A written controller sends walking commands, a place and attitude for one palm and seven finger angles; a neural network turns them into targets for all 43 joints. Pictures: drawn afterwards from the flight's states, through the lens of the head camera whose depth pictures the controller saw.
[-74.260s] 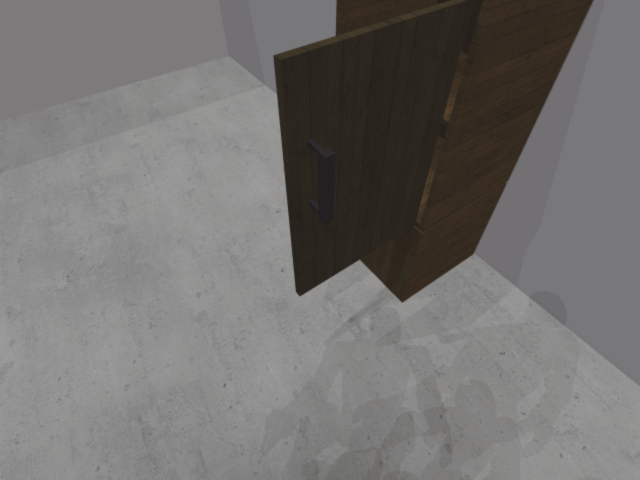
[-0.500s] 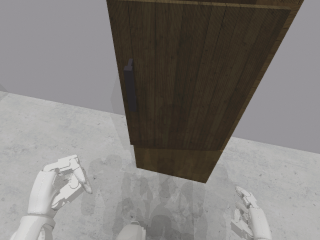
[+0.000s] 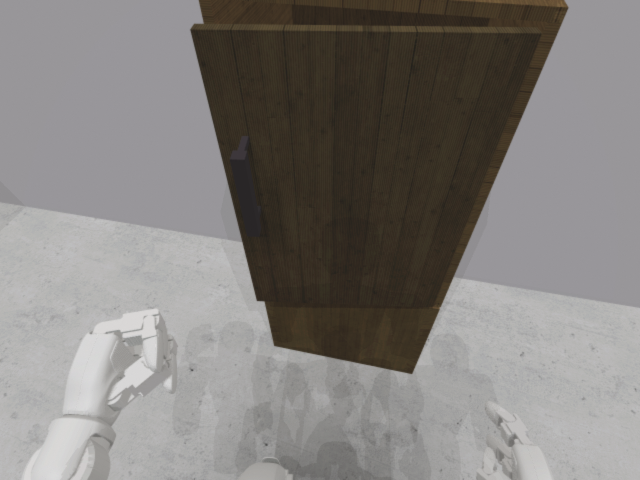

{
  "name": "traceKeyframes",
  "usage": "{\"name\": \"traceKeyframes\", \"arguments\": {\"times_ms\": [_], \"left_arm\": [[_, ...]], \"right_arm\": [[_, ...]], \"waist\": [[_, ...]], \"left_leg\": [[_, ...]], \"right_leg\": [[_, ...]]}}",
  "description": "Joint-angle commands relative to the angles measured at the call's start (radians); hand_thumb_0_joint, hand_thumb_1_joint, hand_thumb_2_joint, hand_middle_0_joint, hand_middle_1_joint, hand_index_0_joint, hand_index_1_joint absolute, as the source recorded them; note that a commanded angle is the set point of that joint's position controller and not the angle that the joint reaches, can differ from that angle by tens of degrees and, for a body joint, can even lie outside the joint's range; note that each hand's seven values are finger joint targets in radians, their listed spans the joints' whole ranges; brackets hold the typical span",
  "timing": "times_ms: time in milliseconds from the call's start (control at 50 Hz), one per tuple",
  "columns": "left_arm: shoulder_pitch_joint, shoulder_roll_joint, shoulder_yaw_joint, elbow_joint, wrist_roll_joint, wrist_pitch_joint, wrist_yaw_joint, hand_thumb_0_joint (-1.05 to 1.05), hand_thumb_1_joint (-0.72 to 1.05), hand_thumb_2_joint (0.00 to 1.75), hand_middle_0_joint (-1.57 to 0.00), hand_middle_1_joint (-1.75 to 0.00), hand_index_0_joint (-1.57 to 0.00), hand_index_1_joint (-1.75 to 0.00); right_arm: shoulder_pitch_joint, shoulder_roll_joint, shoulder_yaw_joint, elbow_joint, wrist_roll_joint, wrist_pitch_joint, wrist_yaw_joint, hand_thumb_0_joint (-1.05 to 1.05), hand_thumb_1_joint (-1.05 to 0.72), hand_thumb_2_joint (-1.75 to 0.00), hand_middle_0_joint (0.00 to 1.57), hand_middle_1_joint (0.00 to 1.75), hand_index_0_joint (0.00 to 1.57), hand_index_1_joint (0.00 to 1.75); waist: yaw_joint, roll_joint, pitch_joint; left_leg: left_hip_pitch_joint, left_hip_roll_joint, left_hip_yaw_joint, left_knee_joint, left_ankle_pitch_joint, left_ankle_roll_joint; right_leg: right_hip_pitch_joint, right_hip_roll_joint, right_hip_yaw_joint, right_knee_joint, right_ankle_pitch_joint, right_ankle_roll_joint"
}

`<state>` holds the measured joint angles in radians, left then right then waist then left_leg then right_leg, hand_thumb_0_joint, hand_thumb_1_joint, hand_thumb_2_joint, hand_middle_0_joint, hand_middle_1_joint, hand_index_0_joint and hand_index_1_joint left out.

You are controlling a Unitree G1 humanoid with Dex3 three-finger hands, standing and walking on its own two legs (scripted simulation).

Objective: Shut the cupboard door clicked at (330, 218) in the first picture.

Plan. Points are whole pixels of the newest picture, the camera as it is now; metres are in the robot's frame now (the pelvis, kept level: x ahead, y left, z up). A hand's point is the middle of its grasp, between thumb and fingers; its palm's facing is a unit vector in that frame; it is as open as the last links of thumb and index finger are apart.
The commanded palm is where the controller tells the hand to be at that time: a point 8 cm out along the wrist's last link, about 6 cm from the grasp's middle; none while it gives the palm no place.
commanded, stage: raise the hand and make a fist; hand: left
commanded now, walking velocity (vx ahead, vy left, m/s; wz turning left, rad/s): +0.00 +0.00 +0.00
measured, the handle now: (249, 188) +0.51 +0.15 +0.08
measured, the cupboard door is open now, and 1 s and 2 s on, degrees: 10 10 10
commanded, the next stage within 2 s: bring the fist close to the handle in 0.20 s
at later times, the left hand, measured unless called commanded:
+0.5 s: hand (187, 340) +0.25 +0.17 +0.08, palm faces +0.00 -1.00 -0.03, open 3.1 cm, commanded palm +0.24 +0.22 +0.08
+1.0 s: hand (232, 270) +0.35 +0.14 +0.08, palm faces -0.02 -1.00 -0.02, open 3.1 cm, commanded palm +0.33 +0.19 +0.08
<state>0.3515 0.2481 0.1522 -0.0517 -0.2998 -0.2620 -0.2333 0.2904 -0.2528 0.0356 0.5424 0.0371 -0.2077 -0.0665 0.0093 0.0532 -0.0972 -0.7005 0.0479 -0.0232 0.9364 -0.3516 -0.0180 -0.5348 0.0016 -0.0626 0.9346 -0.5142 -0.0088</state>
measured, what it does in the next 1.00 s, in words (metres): stands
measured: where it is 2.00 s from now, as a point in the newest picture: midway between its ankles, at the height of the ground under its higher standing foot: outside the picture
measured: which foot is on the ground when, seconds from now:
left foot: down 0.00-1.00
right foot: down 0.00-1.00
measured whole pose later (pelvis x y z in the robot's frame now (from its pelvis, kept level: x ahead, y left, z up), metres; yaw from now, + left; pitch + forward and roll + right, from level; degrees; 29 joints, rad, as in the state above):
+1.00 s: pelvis +0.00 +0.00 +0.00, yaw -1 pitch +8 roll +0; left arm -0.18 0.20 0.10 0.39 -0.20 -0.28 -0.11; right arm 0.26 -0.25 0.02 0.62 0.03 -0.12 -0.04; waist -0.01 0.04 -0.09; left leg -0.71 0.05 0.00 0.90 -0.34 -0.02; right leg -0.57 0.00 -0.03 0.94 -0.51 -0.01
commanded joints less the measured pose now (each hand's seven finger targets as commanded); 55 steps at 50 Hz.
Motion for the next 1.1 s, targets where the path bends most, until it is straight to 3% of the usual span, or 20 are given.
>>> {"name": "traceKeyframes", "arguments": {"times_ms": [0, 20, 100, 280, 320, 340, 420, 440, 500, 540, 620, 660, 740, 780, 820, 840, 920, 940, 1040, 1080], "left_arm": [[-0.102, 0.131, 0.085, -0.228, -0.015, -0.089, 0.001, 0.0, 0.9, 0.9, -1.3, -1.5, -1.3, -1.5], [-0.097, 0.15, 0.102, -0.221, -0.013, -0.092, 0.006, 0.0, 0.9, 0.9, -1.3, -1.5, -1.3, -1.5], [-0.099, 0.123, 0.081, -0.221, -0.013, -0.099, 0.003, 0.0, 0.9, 0.9, -1.3, -1.5, -1.3, -1.5], [-0.109, 0.118, 0.083, -0.191, -0.026, -0.083, -0.019, 0.0, 0.9, 0.9, -1.3, -1.5, -1.3, -1.5], [-0.192, 0.136, 0.086, -0.18, -0.019, -0.088, -0.015, 0.0, 0.9, 0.9, -1.3, -1.5, -1.3, -1.5], [-0.226, 0.108, 0.06, -0.169, -0.018, -0.091, -0.016, 0.0, 0.9, 0.9, -1.3, -1.5, -1.3, -1.5], [-0.336, 0.115, 0.044, -0.127, 0.0, -0.087, -0.006, 0.0, 0.9, 0.9, -1.3, -1.5, -1.3, -1.5], [-0.374, 0.09, 0.015, -0.124, 0.006, -0.085, -0.003, 0.0, 0.9, 0.9, -1.3, -1.5, -1.3, -1.5], [-0.398, 0.084, 0.005, -0.098, 0.022, -0.064, 0.02, 0.0, 0.9, 0.9, -1.3, -1.5, -1.3, -1.5], [-0.393, 0.087, 0.017, -0.064, 0.032, -0.048, 0.041, 0.0, 0.9, 0.9, -1.3, -1.5, -1.3, -1.5], [-0.453, 0.113, 0.055, 0.008, 0.047, -0.036, 0.077, 0.0, 0.9, 0.9, -1.3, -1.5, -1.3, -1.5], [-0.516, 0.088, 0.033, 0.016, 0.053, -0.044, 0.089, 0.0, 0.9, 0.9, -1.3, -1.5, -1.3, -1.5], [-0.625, 0.077, 0.013, 0.092, 0.069, -0.06, 0.099, 0.0, 0.9, 0.9, -1.3, -1.5, -1.3, -1.5], [-0.693, 0.073, 0.009, 0.11, 0.07, -0.072, 0.101, 0.0, 0.9, 0.9, -1.3, -1.5, -1.3, -1.5], [-0.71, 0.084, 0.016, 0.151, 0.074, -0.077, 0.104, 0.0, 0.9, 0.9, -1.3, -1.5, -1.3, -1.5], [-0.74, 0.057, -0.009, 0.151, 0.075, -0.079, 0.105, 0.0, 0.9, 0.9, -1.3, -1.5, -1.3, -1.5], [-0.818, 0.097, 0.026, 0.229, 0.089, -0.083, 0.124, 0.0, 0.9, 0.9, -1.3, -1.5, -1.3, -1.5], [-0.84, 0.059, -0.007, 0.241, 0.09, -0.082, 0.127, 0.0, 0.9, 0.9, -1.3, -1.5, -1.3, -1.5], [-0.967, 0.056, -0.009, 0.324, 0.109, -0.091, 0.159, 0.0, 0.9, 0.9, -1.3, -1.5, -1.3, -1.5], [-0.995, 0.071, 0.012, 0.364, 0.112, -0.098, 0.17, 0.0, 0.9, 0.9, -1.3, -1.5, -1.3, -1.5]], "right_arm": [[-0.095, -0.104, -0.053, -0.166, 0.0, -0.068, -0.005, 0.0, -0.9, -0.9, 0.2, 0.3, 0.2, 0.3], [-0.093, -0.106, -0.054, -0.16, -0.002, -0.066, -0.006, 0.0, -0.9, -0.9, 0.2, 0.3, 0.2, 0.3], [-0.092, -0.102, -0.055, -0.16, 0.0, -0.062, -0.003, 0.0, -0.9, -0.9, 0.2, 0.3, 0.2, 0.3], [-0.094, -0.103, -0.055, -0.163, 0.001, -0.047, -0.006, 0.0, -0.9, -0.9, 0.2, 0.3, 0.2, 0.3], [-0.088, -0.107, -0.053, -0.147, 0.0, -0.045, -0.011, 0.0, -0.9, -0.9, 0.2, 0.3, 0.2, 0.3], [-0.094, -0.104, -0.051, -0.148, 0.0, -0.047, -0.009, 0.0, -0.9, -0.9, 0.2, 0.3, 0.2, 0.3], [-0.09, -0.109, -0.051, -0.128, 0.002, -0.049, -0.014, 0.0, -0.9, -0.9, 0.2, 0.3, 0.2, 0.3], [-0.096, -0.106, -0.052, -0.127, 0.003, -0.051, -0.012, 0.0, -0.9, -0.9, 0.2, 0.3, 0.2, 0.3], [-0.095, -0.105, -0.051, -0.127, 0.003, -0.047, -0.008, 0.0, -0.9, -0.9, 0.2, 0.3, 0.2, 0.3], [-0.094, -0.105, -0.052, -0.128, -0.001, -0.036, -0.003, 0.0, -0.9, -0.9, 0.2, 0.3, 0.2, 0.3], [-0.095, -0.107, -0.052, -0.118, -0.004, -0.009, 0.006, 0.0, -0.9, -0.9, 0.2, 0.3, 0.2, 0.3], [-0.1, -0.101, -0.051, -0.116, -0.004, -0.001, 0.013, 0.0, -0.9, -0.9, 0.2, 0.3, 0.2, 0.3], [-0.093, -0.107, -0.055, -0.098, -0.003, 0.012, 0.014, 0.0, -0.9, -0.9, 0.2, 0.3, 0.2, 0.3], [-0.088, -0.107, -0.058, -0.086, -0.005, 0.013, 0.015, 0.0, -0.9, -0.9, 0.2, 0.3, 0.2, 0.3], [-0.079, -0.113, -0.061, -0.078, -0.004, 0.017, 0.014, 0.0, -0.9, -0.9, 0.2, 0.3, 0.2, 0.3], [-0.082, -0.109, -0.061, -0.077, -0.005, 0.018, 0.016, 0.0, -0.9, -0.9, 0.2, 0.3, 0.2, 0.3], [-0.065, -0.118, -0.066, -0.056, -0.006, 0.033, 0.018, 0.0, -0.9, -0.9, 0.2, 0.3, 0.2, 0.3], [-0.07, -0.112, -0.064, -0.058, -0.006, 0.035, 0.021, 0.0, -0.9, -0.9, 0.2, 0.3, 0.2, 0.3], [-0.049, -0.116, -0.07, -0.038, -0.007, 0.05, 0.027, 0.0, -0.9, -0.9, 0.2, 0.3, 0.2, 0.3], [-0.041, -0.117, -0.071, -0.032, -0.01, 0.057, 0.031, 0.0, -0.9, -0.9, 0.2, 0.3, 0.2, 0.3]], "waist": [[0.008, -0.015, -0.126], [0.011, -0.022, -0.123], [0.005, -0.005, -0.13], [0.001, -0.062, -0.133], [-0.009, -0.061, -0.117], [-0.016, -0.068, -0.124], [-0.021, -0.044, -0.13], [-0.027, -0.024, -0.152], [-0.013, -0.006, -0.177], [-0.008, -0.052, -0.192], [0.005, -0.065, -0.186], [-0.003, -0.043, -0.19], [-0.022, -0.066, -0.176], [-0.023, -0.034, -0.211], [-0.021, -0.062, -0.224], [-0.026, -0.04, -0.239], [-0.028, -0.067, -0.245], [-0.033, -0.044, -0.241], [-0.049, -0.061, -0.256], [-0.043, -0.059, -0.269]], "left_leg": [[0.192, -0.046, -0.001, -0.12, 0.076, 0.041], [0.183, -0.046, -0.001, -0.114, 0.085, 0.043], [0.2, -0.046, 0.005, -0.115, 0.097, 0.042], [0.184, -0.048, 0.008, -0.099, 0.117, 0.044], [0.17, -0.047, 0.006, -0.089, 0.105, 0.046], [0.175, -0.048, 0.004, -0.088, 0.103, 0.046], [0.183, -0.044, -0.001, -0.092, 0.081, 0.048], [0.203, -0.044, 0.001, -0.094, 0.085, 0.048], [0.229, -0.044, -0.002, -0.115, 0.1, 0.046], [0.233, -0.042, 0.001, -0.122, 0.122, 0.048], [0.222, -0.044, 0.012, -0.13, 0.13, 0.045], [0.237, -0.044, 0.014, -0.135, 0.137, 0.042], [0.231, -0.04, 0.017, -0.134, 0.12, 0.044], [0.25, -0.041, 0.017, -0.13, 0.122, 0.042], [0.244, -0.039, 0.017, -0.128, 0.126, 0.043], [0.257, -0.041, 0.018, -0.127, 0.136, 0.044], [0.251, -0.037, 0.016, -0.125, 0.143, 0.043], [0.254, -0.039, 0.019, -0.127, 0.141, 0.043], [0.256, -0.035, 0.016, -0.121, 0.137, 0.042], [0.251, -0.037, 0.019, -0.117, 0.141, 0.041]], "right_leg": [[-0.056, 0.015, 0.05, -0.19, 0.177, 0.002], [-0.049, 0.015, 0.056, -0.19, 0.19, 0.003], [-0.053, 0.015, 0.047, -0.18, 0.225, 0.004], [-0.031, 0.004, 0.073, -0.189, 0.283, 0.019], [-0.048, 0.006, 0.079, -0.189, 0.255, 0.016], [-0.055, 0.004, 0.077, -0.186, 0.257, 0.017], [-0.078, 0.01, 0.072, -0.186, 0.211, 0.01], [-0.082, 0.008, 0.07, -0.181, 0.219, 0.01], [-0.067, 0.011, 0.049, -0.172, 0.241, 0.003], [-0.044, 0.009, 0.047, -0.175, 0.275, 0.007], [-0.027, 0.01, 0.051, -0.181, 0.289, 0.008], [-0.03, 0.008, 0.048, -0.177, 0.306, 0.006], [-0.05, 0.011, 0.05, -0.185, 0.285, 0.007], [-0.055, 0.011, 0.05, -0.178, 0.29, 0.005], [-0.047, 0.013, 0.053, -0.179, 0.292, 0.005], [-0.048, 0.01, 0.051, -0.175, 0.31, 0.005], [-0.054, 0.012, 0.05, -0.172, 0.318, 0.005], [-0.062, 0.01, 0.05, -0.173, 0.321, 0.005], [-0.084, 0.014, 0.046, -0.169, 0.317, 0.006], [-0.077, 0.013, 0.05, -0.166, 0.329, 0.006]]}}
